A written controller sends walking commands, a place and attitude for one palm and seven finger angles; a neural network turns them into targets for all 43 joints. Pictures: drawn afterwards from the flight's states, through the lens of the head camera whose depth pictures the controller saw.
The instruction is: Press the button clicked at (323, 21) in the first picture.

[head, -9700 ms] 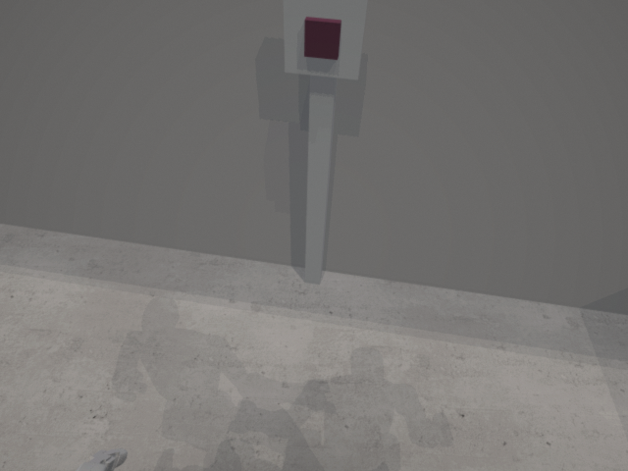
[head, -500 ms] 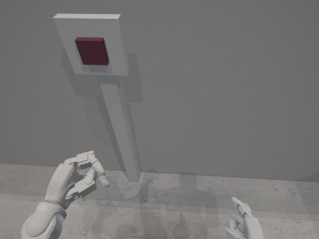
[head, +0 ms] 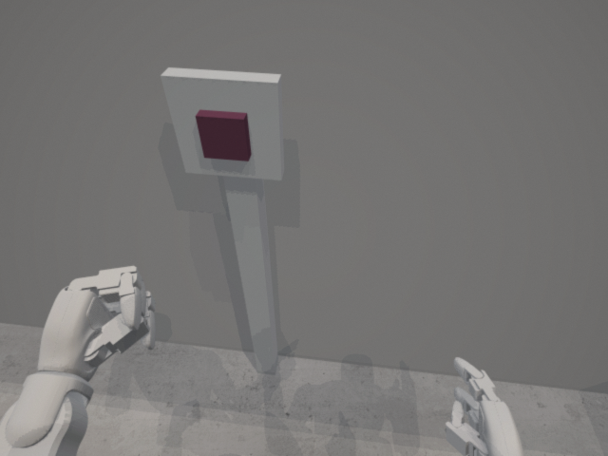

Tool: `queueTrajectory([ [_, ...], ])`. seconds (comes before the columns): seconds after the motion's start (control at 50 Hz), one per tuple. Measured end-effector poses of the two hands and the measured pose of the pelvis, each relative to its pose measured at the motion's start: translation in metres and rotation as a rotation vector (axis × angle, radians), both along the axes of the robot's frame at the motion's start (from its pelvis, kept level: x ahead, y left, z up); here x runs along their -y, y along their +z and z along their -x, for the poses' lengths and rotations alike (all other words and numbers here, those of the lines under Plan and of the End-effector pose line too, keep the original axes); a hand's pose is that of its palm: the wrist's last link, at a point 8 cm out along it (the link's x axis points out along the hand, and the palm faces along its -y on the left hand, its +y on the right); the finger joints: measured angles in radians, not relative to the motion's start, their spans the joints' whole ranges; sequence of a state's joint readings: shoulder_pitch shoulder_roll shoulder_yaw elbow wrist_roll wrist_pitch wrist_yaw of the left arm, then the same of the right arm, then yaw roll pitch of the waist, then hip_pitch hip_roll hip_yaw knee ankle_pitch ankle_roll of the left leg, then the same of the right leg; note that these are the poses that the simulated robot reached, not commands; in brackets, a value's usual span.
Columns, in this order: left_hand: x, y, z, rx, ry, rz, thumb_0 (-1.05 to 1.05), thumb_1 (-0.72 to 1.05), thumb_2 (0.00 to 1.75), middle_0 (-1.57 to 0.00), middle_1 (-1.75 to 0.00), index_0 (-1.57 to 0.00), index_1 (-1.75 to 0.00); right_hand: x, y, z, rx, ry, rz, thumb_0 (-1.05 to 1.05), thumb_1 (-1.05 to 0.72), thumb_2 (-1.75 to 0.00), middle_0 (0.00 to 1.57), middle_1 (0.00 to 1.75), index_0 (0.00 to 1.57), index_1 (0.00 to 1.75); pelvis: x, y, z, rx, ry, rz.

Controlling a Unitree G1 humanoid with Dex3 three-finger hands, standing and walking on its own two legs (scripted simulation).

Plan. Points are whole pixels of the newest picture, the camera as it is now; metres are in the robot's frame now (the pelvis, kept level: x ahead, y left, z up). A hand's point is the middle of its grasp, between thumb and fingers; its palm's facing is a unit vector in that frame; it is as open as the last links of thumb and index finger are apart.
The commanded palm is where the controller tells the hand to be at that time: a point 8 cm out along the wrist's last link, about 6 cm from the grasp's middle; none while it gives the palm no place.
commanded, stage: raise the hand and make a fist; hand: left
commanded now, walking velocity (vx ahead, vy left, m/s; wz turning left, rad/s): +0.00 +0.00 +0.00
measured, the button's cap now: (225, 135) +0.52 +0.18 +0.18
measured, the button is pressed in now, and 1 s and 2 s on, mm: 0 0 0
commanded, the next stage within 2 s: aim a knuckle at the button in 0.74 s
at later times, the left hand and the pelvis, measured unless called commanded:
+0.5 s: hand (129, 298) +0.22 +0.20 +0.17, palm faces +0.00 -1.00 -0.07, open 3.1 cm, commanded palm +0.18 +0.25 +0.18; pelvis -0.01 -0.01 +0.01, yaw +0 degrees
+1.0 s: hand (157, 285) +0.24 +0.18 +0.18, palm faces +0.05 -1.00 -0.08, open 3.1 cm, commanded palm +0.22 +0.22 +0.18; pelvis -0.01 -0.04 +0.01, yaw +1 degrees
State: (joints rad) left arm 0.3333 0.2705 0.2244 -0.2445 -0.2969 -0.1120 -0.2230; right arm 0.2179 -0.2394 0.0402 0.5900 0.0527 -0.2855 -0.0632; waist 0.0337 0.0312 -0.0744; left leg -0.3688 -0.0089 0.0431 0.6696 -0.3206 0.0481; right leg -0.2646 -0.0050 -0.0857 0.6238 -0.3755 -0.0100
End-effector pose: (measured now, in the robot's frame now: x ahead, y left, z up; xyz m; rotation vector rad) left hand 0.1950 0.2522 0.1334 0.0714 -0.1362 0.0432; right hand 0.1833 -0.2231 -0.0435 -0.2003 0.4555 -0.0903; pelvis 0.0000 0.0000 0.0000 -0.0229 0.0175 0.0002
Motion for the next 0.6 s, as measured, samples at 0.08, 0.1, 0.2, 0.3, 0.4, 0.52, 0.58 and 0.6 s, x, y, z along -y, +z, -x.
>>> queueTrajectory([
  [0.08,-0.002,0.009,-0.004,-0.023,-0.018,0.000,0.02,0.89,0.90,-1.30,-1.50,-1.30,-1.50,-0.017,0.004,-0.009,0.010,0.047,-0.021,0.01,-0.91,-0.90,0.20,0.30,0.20,0.30,-0.003,0.003,0.001,0.020,0.007,0.001],
  [0.1,-0.002,0.009,-0.005,-0.044,-0.027,-0.002,0.02,0.90,0.90,-1.30,-1.50,-1.30,-1.50,-0.020,0.004,-0.010,0.008,0.053,-0.025,0.01,-0.91,-0.90,0.20,0.30,0.20,0.30,-0.003,0.004,0.002,0.024,0.008,0.000],
  [0.2,-0.007,0.015,-0.005,-0.105,-0.034,-0.022,0.02,0.89,0.90,-1.30,-1.50,-1.31,-1.50,-0.027,0.003,-0.007,-0.018,0.066,-0.036,0.01,-0.91,-0.90,0.21,0.30,0.20,0.30,-0.003,0.008,0.004,0.042,0.007,-0.004],
  [0.3,-0.017,0.043,-0.004,-0.021,0.007,-0.034,0.02,0.89,0.90,-1.30,-1.50,-1.31,-1.50,-0.024,0.000,0.002,-0.046,0.072,-0.032,0.01,-0.90,-0.90,0.21,0.30,0.20,0.30,0.001,0.011,0.007,0.062,0.012,-0.006],
  [0.4,-0.017,0.056,-0.007,-0.015,-0.001,-0.026,0.02,0.89,0.90,-1.30,-1.50,-1.31,-1.50,-0.014,-0.004,0.010,-0.065,0.055,-0.031,0.01,-0.90,-0.90,0.21,0.30,0.20,0.30,0.005,0.012,0.011,0.079,0.016,-0.009],
  [0.52,-0.001,0.037,-0.005,-0.127,-0.036,-0.002,0.02,0.90,0.90,-1.30,-1.50,-1.31,-1.50,0.004,-0.002,0.017,-0.057,0.013,-0.033,0.01,-0.91,-0.90,0.21,0.30,0.20,0.30,0.012,0.013,0.015,0.082,0.007,-0.014],
  [0.58,0.006,0.035,0.001,-0.119,-0.026,-0.006,0.02,0.89,0.90,-1.30,-1.50,-1.30,-1.50,0.012,0.000,0.020,-0.050,0.006,-0.024,0.01,-0.91,-0.90,0.20,0.30,0.20,0.30,0.016,0.014,0.016,0.086,0.005,-0.017],
  [0.6,0.008,0.037,0.003,-0.103,-0.018,-0.010,0.02,0.89,0.90,-1.30,-1.50,-1.30,-1.50,0.014,0.001,0.020,-0.047,0.006,-0.021,0.01,-0.91,-0.90,0.20,0.30,0.20,0.30,0.018,0.013,0.016,0.088,0.005,-0.018],
])
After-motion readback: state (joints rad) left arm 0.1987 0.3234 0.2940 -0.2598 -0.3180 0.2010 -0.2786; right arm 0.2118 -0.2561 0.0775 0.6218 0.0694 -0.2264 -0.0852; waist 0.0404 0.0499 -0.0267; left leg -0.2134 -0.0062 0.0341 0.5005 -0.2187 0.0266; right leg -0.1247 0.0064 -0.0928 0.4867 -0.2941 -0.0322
